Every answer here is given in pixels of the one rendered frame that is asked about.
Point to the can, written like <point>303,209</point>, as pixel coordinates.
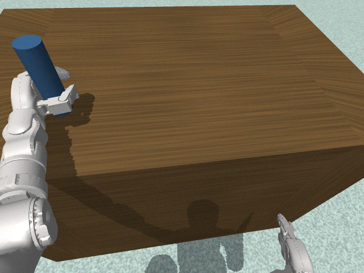
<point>37,62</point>

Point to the left robot arm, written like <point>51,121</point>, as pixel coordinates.
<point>27,224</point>

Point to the left robot hand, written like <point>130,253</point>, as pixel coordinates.
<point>24,94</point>

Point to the right robot hand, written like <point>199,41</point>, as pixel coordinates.
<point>293,250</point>

